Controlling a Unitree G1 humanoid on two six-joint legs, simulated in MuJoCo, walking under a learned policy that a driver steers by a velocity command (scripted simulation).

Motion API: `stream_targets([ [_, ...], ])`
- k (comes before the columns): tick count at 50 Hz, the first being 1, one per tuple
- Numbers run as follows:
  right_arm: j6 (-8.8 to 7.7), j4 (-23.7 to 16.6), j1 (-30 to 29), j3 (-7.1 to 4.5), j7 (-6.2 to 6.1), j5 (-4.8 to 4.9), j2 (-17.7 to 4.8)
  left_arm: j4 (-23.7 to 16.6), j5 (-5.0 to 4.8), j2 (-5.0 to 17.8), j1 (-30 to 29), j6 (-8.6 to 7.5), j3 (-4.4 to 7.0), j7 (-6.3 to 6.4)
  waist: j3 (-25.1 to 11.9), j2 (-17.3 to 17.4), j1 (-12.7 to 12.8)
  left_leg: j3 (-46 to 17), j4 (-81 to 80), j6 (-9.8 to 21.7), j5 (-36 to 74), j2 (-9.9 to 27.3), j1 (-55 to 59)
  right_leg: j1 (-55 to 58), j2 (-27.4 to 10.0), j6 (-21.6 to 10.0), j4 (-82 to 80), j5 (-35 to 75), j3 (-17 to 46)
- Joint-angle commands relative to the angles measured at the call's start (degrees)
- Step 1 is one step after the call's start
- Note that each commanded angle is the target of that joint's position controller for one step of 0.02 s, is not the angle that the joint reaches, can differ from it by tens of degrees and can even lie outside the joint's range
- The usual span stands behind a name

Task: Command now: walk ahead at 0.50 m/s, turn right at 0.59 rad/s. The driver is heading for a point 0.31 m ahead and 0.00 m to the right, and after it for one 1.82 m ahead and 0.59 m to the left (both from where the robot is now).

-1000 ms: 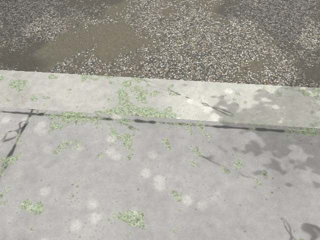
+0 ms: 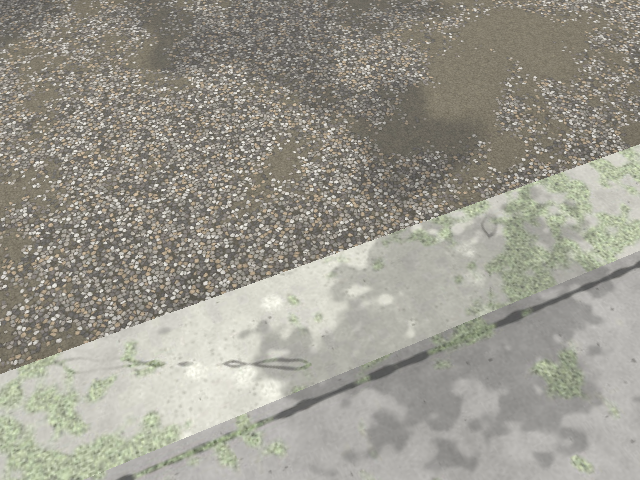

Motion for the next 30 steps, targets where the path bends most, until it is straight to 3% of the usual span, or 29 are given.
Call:
stream_targets([
  [1,-2.72,-8.7,-6.3,-1.01,0.70,0.53,-7.0,1.3,-1.48,10.6,13.4,0.38,3.12,1.66,-6.6,-0.3,5.6,-8.8,11.8,1.2,8.4,0.8,-31.7,29.4,-19.6,-10.8,-20.7,8.2,31.1],
  [3,-1.12,-7.7,-3.4,-1.08,0.47,-1.36,-6.4,0.9,-2.48,7.7,9.5,-0.62,2.24,1.94,-4.8,0.0,1.2,-9.5,6.2,0.3,9.5,2.3,-23.9,20.3,-14.2,-8.4,-21.7,18.6,23.0],
  [5,0.75,-7.9,-2.9,-1.04,0.83,-1.96,-5.7,1.0,-2.82,7.5,10.7,-1.87,1.92,1.68,-5.3,-0.1,0.2,-9.0,3.5,-0.9,9.5,2.0,-21.9,17.6,-12.3,-8.4,-22.3,22.9,20.8],
  [7,1.56,-8.7,-4.9,-0.82,1.11,-1.71,-5.0,1.5,-2.55,8.4,12.6,-2.46,1.98,1.55,-3.9,-0.3,0.3,-7.9,-0.4,-1.7,12.9,1.7,-23.5,16.4,-11.6,-8.0,-23.3,27.4,18.7],
  [11,1.66,-9.6,-9.3,0.10,1.03,-1.13,-3.8,3.3,-2.24,6.3,16.4,-2.67,0.67,1.93,-3.0,-2.4,1.9,-5.9,-10.7,-0.9,21.5,0.6,-23.3,18.3,-9.7,-2.4,-21.1,47.6,11.8],
  [13,1.35,-9.9,-11.0,0.59,1.11,-0.62,-3.5,3.8,-2.05,6.5,17.0,-2.71,0.35,2.33,-3.7,-3.8,3.3,-4.8,-16.1,0.6,26.3,-0.6,-21.3,20.4,-9.3,0.1,-20.4,50.3,9.2],
  [16,0.91,-9.8,-13.1,1.04,0.98,-0.15,-3.5,5.0,-1.35,6.0,18.0,-2.51,-0.28,3.03,-3.5,-4.1,4.8,-3.9,-22.5,2.5,28.0,-2.9,-18.8,23.9,-10.2,1.5,-19.3,50.5,7.3],
  [18,0.58,-9.3,-11.3,0.79,0.65,-0.77,-4.5,5.3,-1.13,6.4,17.4,-2.26,-0.40,3.85,-3.7,-4.6,3.8,-4.1,-24.9,4.0,22.7,-5.3,-16.1,26.0,-12.1,1.6,-15.3,55.5,7.0],
  [20,0.04,-7.3,-4.4,-0.15,0.21,-0.97,-6.7,5.0,-1.23,8.3,15.2,-1.81,0.16,4.83,-5.5,-4.5,0.7,-3.9,-28.5,6.0,18.1,-8.3,-10.8,27.8,-13.0,1.8,-6.0,61.2,6.7],
  [21,-0.62,-5.9,1.1,-0.61,-0.05,-1.13,-7.2,4.8,-1.78,9.3,13.8,-1.50,0.47,5.16,-6.7,-3.0,-2.3,-4.7,-35.2,7.0,23.8,-8.2,-5.6,26.5,-11.8,2.6,2.5,55.3,5.5],
  [22,-1.12,-4.9,6.4,-1.38,-0.47,-1.18,-10.1,2.7,-2.35,10.0,11.6,-1.77,0.65,5.36,-10.5,1.0,-5.5,-12.3,-37.0,9.8,51.0,-1.9,5.4,18.2,-7.7,4.4,17.7,39.2,2.9],
  [23,-0.77,-5.6,5.3,-2.26,-0.43,-0.14,-14.6,0.8,-2.22,4.5,17.0,-2.08,-0.22,4.83,-14.6,11.9,0.2,-30.0,-33.0,18.1,89.9,12.9,17.5,1.9,4.0,6.8,36.4,-16.8,-0.1],
  [24,-0.15,-5.8,5.5,-1.84,0.22,2.33,-13.4,2.1,-1.09,3.5,22.0,-0.99,-0.47,4.50,-21.5,8.3,2.1,-36.3,-34.8,23.6,91.8,16.3,18.5,-0.1,2.7,7.4,41.6,-20.6,9.2],
  [25,0.94,-7.5,0.4,-2.05,0.06,2.32,-11.8,2.0,-1.01,4.9,20.2,-0.36,-0.46,4.48,-17.9,6.9,2.0,-35.8,-38.0,25.1,72.7,15.0,13.3,-3.3,0.7,7.9,44.5,-18.2,10.6],
  [26,1.99,-8.8,-3.8,-1.14,-0.17,1.50,-8.4,1.1,-0.40,6.2,15.6,0.13,-0.21,4.61,-10.7,2.2,2.0,-32.5,-40.9,23.1,58.0,11.7,5.6,-5.6,-1.2,8.1,43.1,-16.3,10.5],
  [27,2.64,-9.4,-5.9,-0.46,-0.43,0.84,-6.5,-0.1,-0.30,6.7,12.3,0.59,0.08,4.51,-7.1,0.0,2.7,-29.8,-43.1,20.5,49.6,8.4,0.5,-6.2,-2.6,8.4,39.5,-14.4,10.4],
  [28,2.99,-9.3,-5.7,-0.40,-0.89,0.29,-6.4,-1.1,-0.47,6.2,11.5,1.27,-0.05,4.32,-6.4,0.4,3.3,-27.6,-44.3,18.7,46.6,6.2,-2.6,-4.6,-3.2,9.0,36.7,-13.1,9.9],
  [30,3.19,-9.2,-3.9,-1.29,-0.86,-0.01,-8.8,-1.4,-0.67,4.7,12.4,2.51,-0.42,4.17,-8.1,1.4,3.6,-25.6,-44.9,16.8,42.1,3.6,-4.8,-2.0,-2.6,10.0,33.4,-11.1,8.8],
])
Velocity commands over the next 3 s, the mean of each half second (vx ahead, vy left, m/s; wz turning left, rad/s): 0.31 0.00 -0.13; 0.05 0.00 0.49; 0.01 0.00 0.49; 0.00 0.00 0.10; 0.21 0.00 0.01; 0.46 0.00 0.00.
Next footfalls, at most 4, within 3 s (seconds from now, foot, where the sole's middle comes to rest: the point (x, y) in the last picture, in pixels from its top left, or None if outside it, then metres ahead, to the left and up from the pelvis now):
0.44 left None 0.36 0.07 -0.76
0.94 right None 0.30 -0.12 -0.76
1.38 left None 0.18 0.04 -0.76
1.74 right None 0.29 -0.13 -0.76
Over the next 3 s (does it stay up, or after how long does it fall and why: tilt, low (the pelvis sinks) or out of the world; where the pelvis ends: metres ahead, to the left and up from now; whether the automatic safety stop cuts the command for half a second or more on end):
stays up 0.47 0.07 0.02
